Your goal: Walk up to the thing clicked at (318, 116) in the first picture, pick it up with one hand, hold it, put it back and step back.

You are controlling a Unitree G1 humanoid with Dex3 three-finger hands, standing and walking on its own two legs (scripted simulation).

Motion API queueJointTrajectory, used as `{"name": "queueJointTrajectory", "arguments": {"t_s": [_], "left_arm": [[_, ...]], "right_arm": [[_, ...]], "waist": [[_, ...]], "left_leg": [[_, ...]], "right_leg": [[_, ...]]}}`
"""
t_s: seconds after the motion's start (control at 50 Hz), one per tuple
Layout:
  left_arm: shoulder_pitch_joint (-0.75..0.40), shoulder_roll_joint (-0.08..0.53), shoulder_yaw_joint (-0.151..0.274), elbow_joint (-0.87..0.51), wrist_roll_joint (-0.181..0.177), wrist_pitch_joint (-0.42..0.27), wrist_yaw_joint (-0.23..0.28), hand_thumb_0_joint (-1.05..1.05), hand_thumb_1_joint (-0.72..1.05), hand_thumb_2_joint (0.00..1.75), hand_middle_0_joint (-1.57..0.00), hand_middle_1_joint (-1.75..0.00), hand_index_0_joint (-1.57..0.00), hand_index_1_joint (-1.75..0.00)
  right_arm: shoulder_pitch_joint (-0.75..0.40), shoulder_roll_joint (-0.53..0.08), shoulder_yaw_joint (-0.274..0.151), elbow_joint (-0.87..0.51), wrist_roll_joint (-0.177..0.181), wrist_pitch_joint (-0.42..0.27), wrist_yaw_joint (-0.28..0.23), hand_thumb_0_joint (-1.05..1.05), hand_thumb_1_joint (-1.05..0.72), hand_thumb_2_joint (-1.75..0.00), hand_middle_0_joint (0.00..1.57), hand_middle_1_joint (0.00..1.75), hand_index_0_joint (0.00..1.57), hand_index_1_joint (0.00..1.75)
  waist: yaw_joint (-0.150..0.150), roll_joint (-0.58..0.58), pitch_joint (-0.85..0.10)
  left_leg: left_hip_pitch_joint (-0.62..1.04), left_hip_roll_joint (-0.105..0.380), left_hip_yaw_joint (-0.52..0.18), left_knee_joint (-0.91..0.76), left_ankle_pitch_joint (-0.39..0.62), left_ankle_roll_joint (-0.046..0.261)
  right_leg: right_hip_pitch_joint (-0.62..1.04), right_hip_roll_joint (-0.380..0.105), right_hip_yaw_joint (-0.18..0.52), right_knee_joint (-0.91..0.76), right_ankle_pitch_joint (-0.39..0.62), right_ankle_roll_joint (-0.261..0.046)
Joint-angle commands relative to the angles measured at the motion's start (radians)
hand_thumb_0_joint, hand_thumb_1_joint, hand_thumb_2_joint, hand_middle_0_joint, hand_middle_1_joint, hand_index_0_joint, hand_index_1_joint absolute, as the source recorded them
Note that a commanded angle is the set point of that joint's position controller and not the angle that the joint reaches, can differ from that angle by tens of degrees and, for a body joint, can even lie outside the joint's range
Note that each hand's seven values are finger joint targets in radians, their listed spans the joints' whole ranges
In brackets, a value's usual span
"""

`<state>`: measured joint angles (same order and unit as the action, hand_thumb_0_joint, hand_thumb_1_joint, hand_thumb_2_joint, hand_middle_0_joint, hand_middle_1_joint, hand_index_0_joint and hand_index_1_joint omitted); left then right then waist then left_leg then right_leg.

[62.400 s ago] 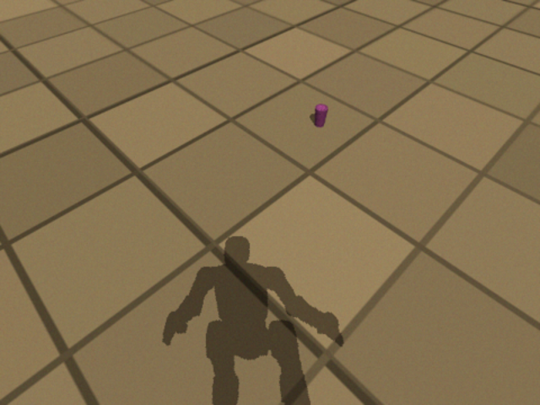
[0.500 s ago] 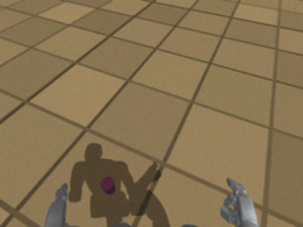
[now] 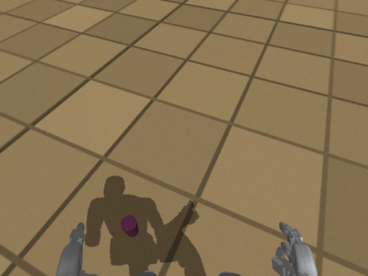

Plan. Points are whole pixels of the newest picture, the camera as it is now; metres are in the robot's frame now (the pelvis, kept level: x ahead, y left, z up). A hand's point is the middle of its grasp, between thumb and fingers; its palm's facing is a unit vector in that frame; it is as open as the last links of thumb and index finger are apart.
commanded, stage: home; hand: left
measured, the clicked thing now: (130, 227) +0.45 +0.26 -0.66
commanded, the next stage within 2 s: stand in 0.86 s
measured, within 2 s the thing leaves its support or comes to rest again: neither
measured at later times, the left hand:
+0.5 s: hand (101, 263) +0.17 +0.18 -0.06, palm faces +0.11 -0.95 -0.28, open 17.7 cm
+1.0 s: hand (99, 262) +0.17 +0.19 -0.06, palm faces +0.11 -0.95 -0.28, open 17.6 cm
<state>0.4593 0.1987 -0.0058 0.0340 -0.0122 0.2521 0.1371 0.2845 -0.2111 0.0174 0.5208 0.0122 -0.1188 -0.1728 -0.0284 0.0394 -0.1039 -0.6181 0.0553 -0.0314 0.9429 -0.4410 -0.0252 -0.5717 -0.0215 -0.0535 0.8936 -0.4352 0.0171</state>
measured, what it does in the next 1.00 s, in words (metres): stands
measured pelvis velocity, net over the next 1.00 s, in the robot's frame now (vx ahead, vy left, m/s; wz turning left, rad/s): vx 0.00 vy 0.00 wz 0.00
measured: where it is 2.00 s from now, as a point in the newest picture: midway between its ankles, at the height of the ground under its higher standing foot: outside the picture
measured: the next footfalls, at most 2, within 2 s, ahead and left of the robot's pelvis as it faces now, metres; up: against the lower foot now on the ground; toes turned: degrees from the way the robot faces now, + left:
none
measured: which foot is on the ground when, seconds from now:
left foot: down 0.00-1.00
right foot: down 0.00-1.00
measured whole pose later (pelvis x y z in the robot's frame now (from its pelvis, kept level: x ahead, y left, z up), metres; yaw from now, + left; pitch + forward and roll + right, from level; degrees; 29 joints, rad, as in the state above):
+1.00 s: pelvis +0.00 +0.00 +0.00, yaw +0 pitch +7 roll -2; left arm 0.46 0.20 0.00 0.03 -0.01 0.24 0.13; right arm 0.28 -0.21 0.02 0.53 0.01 -0.13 -0.17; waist -0.02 0.03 -0.10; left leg -0.61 0.05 -0.03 0.94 -0.45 -0.02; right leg -0.57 -0.02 -0.05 0.89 -0.44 0.02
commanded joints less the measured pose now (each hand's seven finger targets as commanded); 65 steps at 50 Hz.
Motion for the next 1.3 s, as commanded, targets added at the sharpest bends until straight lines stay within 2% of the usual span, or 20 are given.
{"name": "queueJointTrajectory", "arguments": {"t_s": [0.0, 0.02, 0.1, 0.12, 0.24, 0.3, 0.32, 0.36, 0.38, 0.4, 0.6, 0.9, 0.94, 0.98, 1.0, 1.02, 1.06, 1.16, 1.22, 1.28], "left_arm": [[-0.040, 0.101, 0.056, -0.190, 0.013, -0.058, 0.011, 0.00, -0.60, 0.02, -0.05, -0.05, -0.05, -0.05], [-0.035, 0.102, 0.059, -0.192, 0.012, -0.060, 0.014, 0.00, -0.60, 0.02, -0.05, -0.05, -0.05, -0.05], [-0.047, 0.097, 0.050, -0.189, 0.011, -0.060, 0.010, 0.00, -0.61, 0.01, -0.04, -0.04, -0.04, -0.04], [-0.027, 0.109, 0.065, -0.191, 0.011, -0.060, 0.011, 0.00, -0.61, 0.01, -0.04, -0.04, -0.04, -0.04], [-0.041, 0.105, 0.057, -0.197, 0.012, -0.064, 0.006, 0.00, -0.60, 0.02, -0.05, -0.05, -0.05, -0.05], [-0.042, 0.099, 0.050, -0.188, 0.010, -0.063, 0.009, 0.00, -0.59, 0.03, -0.05, -0.05, -0.05, -0.05], [-0.032, 0.097, 0.053, -0.185, 0.013, -0.063, 0.008, 0.00, -0.60, 0.02, -0.05, -0.05, -0.05, -0.05], [-0.041, 0.094, 0.045, -0.184, 0.012, -0.064, 0.007, 0.00, -0.60, 0.03, -0.05, -0.05, -0.05, -0.05], [-0.057, 0.104, 0.061, -0.194, 0.011, -0.066, 0.009, 0.00, -0.59, 0.03, -0.05, -0.05, -0.05, -0.05], [-0.045, 0.100, 0.052, -0.196, 0.011, -0.065, 0.009, 0.00, -0.60, 0.03, -0.05, -0.05, -0.05, -0.05], [-0.022, 0.100, 0.059, -0.186, 0.013, -0.064, 0.008, 0.00, -0.59, 0.03, -0.05, -0.05, -0.05, -0.05], [-0.039, 0.100, 0.058, -0.193, 0.011, -0.066, 0.013, 0.00, -0.58, 0.04, -0.05, -0.05, -0.05, -0.05], [-0.032, 0.103, 0.060, -0.196, 0.013, -0.065, 0.012, 0.00, -0.59, 0.03, -0.05, -0.05, -0.05, -0.05], [-0.043, 0.092, 0.048, -0.201, 0.011, -0.062, 0.011, 0.00, -0.43, 0.19, -0.20, -0.21, -0.20, -0.21], [-0.044, 0.090, 0.046, -0.199, 0.014, -0.063, 0.011, 0.00, -0.35, 0.27, -0.20, -0.29, -0.20, -0.29], [-0.037, 0.095, 0.052, -0.187, 0.011, -0.064, 0.011, 0.00, -0.27, 0.35, -0.20, -0.30, -0.20, -0.30], [-0.033, 0.095, 0.052, -0.197, 0.014, -0.066, 0.010, 0.00, -0.11, 0.51, -0.20, -0.30, -0.20, -0.30], [-0.037, 0.098, 0.053, -0.185, 0.014, -0.063, 0.010, 0.00, 0.29, 0.90, -0.20, -0.30, -0.20, -0.30], [-0.046, 0.093, 0.049, -0.191, 0.013, -0.063, 0.013, 0.00, 0.53, 0.90, -0.20, -0.30, -0.20, -0.30], [-0.037, 0.101, 0.055, -0.197, 0.012, -0.065, 0.012, 0.00, 0.77, 0.90, -0.20, -0.30, -0.20, -0.30]], "right_arm": [[-0.085, -0.115, -0.046, -0.171, -0.007, -0.065, -0.014, 0.00, -0.90, -0.90, 0.20, 0.30, 0.20, 0.30], [-0.088, -0.114, -0.044, -0.169, -0.005, -0.066, -0.011, 0.00, -0.90, -0.90, 0.20, 0.30, 0.20, 0.30], [-0.084, -0.117, -0.046, -0.164, -0.006, -0.070, -0.013, 0.00, -0.90, -0.90, 0.20, 0.30, 0.20, 0.30], [-0.077, -0.115, -0.045, -0.163, -0.006, -0.070, -0.013, 0.00, -0.90, -0.90, 0.20, 0.30, 0.20, 0.30], [-0.075, -0.114, -0.045, -0.162, -0.008, -0.071, -0.016, 0.00, -0.90, -0.90, 0.20, 0.30, 0.20, 0.30], [-0.088, -0.109, -0.039, -0.160, -0.006, -0.072, -0.013, 0.00, -0.90, -0.90, 0.20, 0.30, 0.20, 0.30], [-0.079, -0.113, -0.044, -0.162, -0.008, -0.073, -0.016, 0.00, -0.90, -0.90, 0.20, 0.30, 0.20, 0.30], [-0.084, -0.107, -0.039, -0.156, -0.006, -0.073, -0.014, 0.00, -0.90, -0.90, 0.20, 0.30, 0.20, 0.30], [-0.083, -0.118, -0.048, -0.161, -0.008, -0.074, -0.019, 0.00, -0.90, -0.90, 0.20, 0.30, 0.20, 0.30], [-0.088, -0.114, -0.045, -0.163, -0.007, -0.077, -0.017, 0.00, -0.90, -0.90, 0.20, 0.30, 0.20, 0.30], [-0.073, -0.115, -0.047, -0.156, -0.009, -0.075, -0.017, 0.00, -0.90, -0.90, 0.20, 0.30, 0.20, 0.30], [-0.086, -0.110, -0.043, -0.158, -0.009, -0.071, -0.010, 0.00, -0.90, -0.90, 0.20, 0.30, 0.20, 0.30], [-0.077, -0.115, -0.050, -0.162, -0.009, -0.071, -0.014, 0.00, -0.90, -0.90, 0.20, 0.30, 0.20, 0.30], [-0.076, -0.116, -0.048, -0.156, -0.010, -0.077, -0.012, 0.00, -0.90, -0.90, 0.20, 0.30, 0.20, 0.30], [-0.075, -0.116, -0.049, -0.156, -0.011, -0.076, -0.012, 0.00, -0.90, -0.90, 0.20, 0.30, 0.20, 0.30], [-0.086, -0.117, -0.047, -0.158, -0.009, -0.075, -0.011, 0.00, -0.90, -0.90, 0.20, 0.30, 0.20, 0.30], [-0.078, -0.117, -0.049, -0.165, -0.009, -0.076, -0.013, 0.00, -0.90, -0.90, 0.20, 0.30, 0.20, 0.30], [-0.074, -0.114, -0.047, -0.156, -0.011, -0.074, -0.015, 0.00, -0.90, -0.90, 0.20, 0.30, 0.20, 0.30], [-0.082, -0.114, -0.046, -0.158, -0.010, -0.074, -0.014, 0.00, -0.90, -0.90, 0.20, 0.30, 0.20, 0.30], [-0.079, -0.114, -0.046, -0.161, -0.010, -0.075, -0.016, 0.00, -0.90, -0.90, 0.20, 0.30, 0.20, 0.30]], "waist": [[-0.001, -0.035, -0.076], [0.009, -0.016, -0.058], [-0.001, -0.018, -0.054], [0.006, -0.014, -0.076], [-0.002, -0.025, -0.104], [0.007, -0.017, -0.059], [0.001, -0.018, -0.088], [0.000, -0.004, -0.056], [-0.002, -0.029, -0.077], [0.007, -0.022, -0.063], [0.001, -0.034, -0.104], [0.014, 0.008, -0.056], [0.009, -0.010, -0.089], [0.007, 0.009, -0.064], [0.007, 0.012, -0.082], [0.013, 0.001, -0.049], [0.004, -0.031, -0.097], [0.004, -0.027, -0.080], [0.006, -0.012, -0.061], [0.010, -0.023, -0.077]], "left_leg": [[0.071, -0.043, 0.034, -0.162, 0.106, 0.031], [0.062, -0.046, 0.037, -0.171, 0.086, 0.029], [0.062, -0.041, 0.029, -0.177, 0.073, 0.029], [0.070, -0.043, 0.029, -0.171, 0.096, 0.029], [0.081, -0.045, 0.040, -0.143, 0.164, 0.032], [0.063, -0.047, 0.039, -0.160, 0.119, 0.031], [0.083, -0.043, 0.036, -0.157, 0.132, 0.030], [0.073, -0.043, 0.037, -0.166, 0.112, 0.028], [0.078, -0.042, 0.036, -0.161, 0.119, 0.030], [0.073, -0.042, 0.033, -0.169, 0.108, 0.029], [0.093, -0.041, 0.039, -0.144, 0.190, 0.030], [0.070, -0.040, 0.030, -0.173, 0.138, 0.024], [0.086, -0.038, 0.032, -0.168, 0.148, 0.026], [0.083, -0.035, 0.026, -0.179, 0.130, 0.023], [0.090, -0.033, 0.018, -0.181, 0.137, 0.022], [0.068, -0.038, 0.026, -0.181, 0.117, 0.023], [0.094, -0.037, 0.030, -0.164, 0.163, 0.026], [0.084, -0.040, 0.037, -0.154, 0.172, 0.028], [0.075, -0.038, 0.032, -0.171, 0.127, 0.026], [0.080, -0.039, 0.033, -0.166, 0.144, 0.028]], "right_leg": [[0.031, 0.037, -0.009, -0.170, 0.096, -0.015], [0.028, 0.036, -0.010, -0.172, 0.076, -0.018], [0.015, 0.039, -0.015, -0.169, 0.062, -0.019], [0.027, 0.038, -0.015, -0.168, 0.083, -0.018], [0.044, 0.034, -0.004, -0.162, 0.158, -0.013], [0.029, 0.033, -0.009, -0.170, 0.110, -0.016], [0.031, 0.036, -0.007, -0.161, 0.123, -0.014], [0.017, 0.037, -0.012, -0.165, 0.099, -0.017], [0.027, 0.038, -0.012, -0.167, 0.107, -0.015], [0.025, 0.037, -0.015, -0.165, 0.095, -0.016], [0.050, 0.037, -0.009, -0.150, 0.181, -0.014], [0.031, 0.038, -0.019, -0.153, 0.121, -0.023], [0.038, 0.040, -0.018, -0.153, 0.131, -0.021], [0.026, 0.041, -0.023, -0.145, 0.115, -0.024], [0.031, 0.042, -0.025, -0.138, 0.123, -0.025], [0.022, 0.039, -0.023, -0.153, 0.100, -0.025], [0.043, 0.040, -0.019, -0.150, 0.144, -0.020], [0.043, 0.035, -0.014, -0.153, 0.160, -0.017], [0.029, 0.037, -0.018, -0.155, 0.112, -0.022], [0.042, 0.037, -0.016, -0.154, 0.129, -0.019]]}}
